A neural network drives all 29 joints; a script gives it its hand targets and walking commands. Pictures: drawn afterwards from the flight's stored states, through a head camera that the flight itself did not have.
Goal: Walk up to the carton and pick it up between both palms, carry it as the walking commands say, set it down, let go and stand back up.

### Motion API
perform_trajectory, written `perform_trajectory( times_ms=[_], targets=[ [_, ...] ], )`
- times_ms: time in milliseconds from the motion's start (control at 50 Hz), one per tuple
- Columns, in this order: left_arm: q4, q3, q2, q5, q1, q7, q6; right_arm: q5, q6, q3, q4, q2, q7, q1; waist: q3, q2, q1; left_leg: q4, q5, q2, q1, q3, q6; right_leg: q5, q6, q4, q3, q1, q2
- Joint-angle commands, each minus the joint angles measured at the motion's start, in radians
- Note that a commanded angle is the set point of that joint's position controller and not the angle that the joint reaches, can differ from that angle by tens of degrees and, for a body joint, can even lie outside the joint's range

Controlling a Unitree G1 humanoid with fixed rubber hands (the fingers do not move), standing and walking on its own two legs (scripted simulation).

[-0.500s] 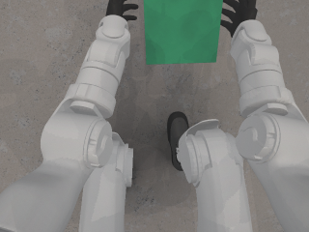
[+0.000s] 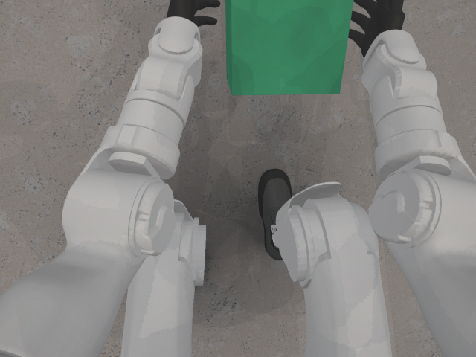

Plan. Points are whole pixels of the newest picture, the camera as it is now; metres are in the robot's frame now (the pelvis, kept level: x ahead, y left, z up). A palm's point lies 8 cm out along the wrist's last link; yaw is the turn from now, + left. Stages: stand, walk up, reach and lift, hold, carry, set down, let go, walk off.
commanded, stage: set down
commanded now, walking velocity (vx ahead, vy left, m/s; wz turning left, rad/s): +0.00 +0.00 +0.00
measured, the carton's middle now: (276, 26) +0.54 -0.14 -0.26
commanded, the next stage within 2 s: none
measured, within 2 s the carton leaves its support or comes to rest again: rests again in 0.74 s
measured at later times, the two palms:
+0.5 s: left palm (186, 19) +0.54 +0.00 -0.18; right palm (380, 36) +0.50 -0.25 -0.17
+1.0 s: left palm (154, 7) +0.55 +0.04 -0.18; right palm (393, 59) +0.47 -0.28 -0.19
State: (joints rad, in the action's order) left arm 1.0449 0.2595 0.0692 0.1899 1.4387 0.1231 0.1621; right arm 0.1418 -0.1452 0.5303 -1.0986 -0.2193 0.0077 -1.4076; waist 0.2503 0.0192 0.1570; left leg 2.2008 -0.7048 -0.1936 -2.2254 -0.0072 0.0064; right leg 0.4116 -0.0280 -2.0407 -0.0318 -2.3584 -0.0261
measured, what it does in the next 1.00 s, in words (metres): stands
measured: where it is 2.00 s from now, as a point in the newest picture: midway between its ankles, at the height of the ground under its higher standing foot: (228, 252)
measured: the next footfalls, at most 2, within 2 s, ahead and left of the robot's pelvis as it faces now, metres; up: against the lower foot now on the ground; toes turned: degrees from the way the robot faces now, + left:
none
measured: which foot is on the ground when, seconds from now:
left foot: down 0.00-1.00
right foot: down 0.00-1.00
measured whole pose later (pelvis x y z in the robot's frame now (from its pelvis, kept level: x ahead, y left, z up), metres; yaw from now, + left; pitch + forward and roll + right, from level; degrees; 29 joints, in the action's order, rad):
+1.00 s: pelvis -0.01 -0.01 +0.00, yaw -1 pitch +39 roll -1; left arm 1.07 -0.04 0.29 -0.10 1.49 0.11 0.09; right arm -0.14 0.02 0.35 -1.20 -0.32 0.06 -1.37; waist 0.34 0.00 0.13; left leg 2.19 -0.69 -0.18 -2.19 0.04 0.04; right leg 0.38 0.01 -2.02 0.02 -2.32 -0.03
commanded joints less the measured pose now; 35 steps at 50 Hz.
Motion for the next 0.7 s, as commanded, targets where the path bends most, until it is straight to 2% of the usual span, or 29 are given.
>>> perform_trajectory(
  times_ms=[0, 220, 360, 460, 540, 640, 680],
  targets=[
    [-0.048, -0.214, -0.666, -0.026, 0.416, -0.175, -0.046, -0.042, 0.020, -0.184, 0.020, 0.755, -0.193, -0.338, -0.834, 0.182, 0.029, -0.276, 0.312, 0.017, 0.155, 0.030, -0.007, -0.287, 0.021, 0.007, 0.033, 0.620, 0.101],
    [-0.038, -0.188, -0.590, 0.003, 0.378, -0.170, -0.051, -0.031, 0.034, -0.157, -0.006, 0.699, -0.181, -0.306, -0.801, 0.174, 0.011, -0.273, 0.319, 0.030, 0.157, 0.034, -0.005, -0.283, 0.016, 0.007, 0.029, 0.621, 0.100],
    [-0.045, -0.178, -0.475, 0.003, 0.361, -0.145, -0.062, -0.031, 0.056, -0.126, -0.034, 0.587, -0.150, -0.267, -0.809, 0.176, 0.008, -0.273, 0.328, 0.041, 0.179, 0.039, 0.005, -0.292, 0.013, 0.006, 0.028, 0.638, 0.096],
    [-0.043, -0.169, -0.314, -0.015, 0.343, -0.110, -0.073, -0.039, 0.083, -0.094, -0.054, 0.428, -0.105, -0.219, -0.821, 0.173, 0.012, -0.276, 0.320, 0.052, 0.195, 0.041, 0.017, -0.300, 0.009, 0.008, 0.030, 0.664, 0.085],
    [-0.033, -0.162, -0.125, -0.041, 0.318, -0.067, -0.084, -0.057, 0.110, -0.072, -0.072, 0.242, -0.055, -0.170, -0.825, 0.163, 0.017, -0.281, 0.303, 0.065, 0.206, 0.043, 0.026, -0.302, 0.006, 0.015, 0.032, 0.692, 0.071],
    [-0.036, -0.165, 0.145, -0.097, 0.291, -0.002, -0.095, -0.111, 0.151, -0.069, -0.086, -0.040, 0.022, -0.116, -0.840, 0.153, 0.028, -0.285, 0.284, 0.084, 0.228, 0.048, 0.038, -0.309, 0.001, 0.029, 0.033, 0.730, 0.050],
    [-0.052, -0.183, 0.199, -0.132, 0.299, 0.014, -0.097, -0.147, 0.171, -0.083, -0.074, -0.117, 0.048, -0.125, -0.868, 0.155, 0.037, -0.281, 0.286, 0.091, 0.236, 0.049, 0.041, -0.322, 0.000, 0.035, 0.030, 0.751, 0.044]
  ],
)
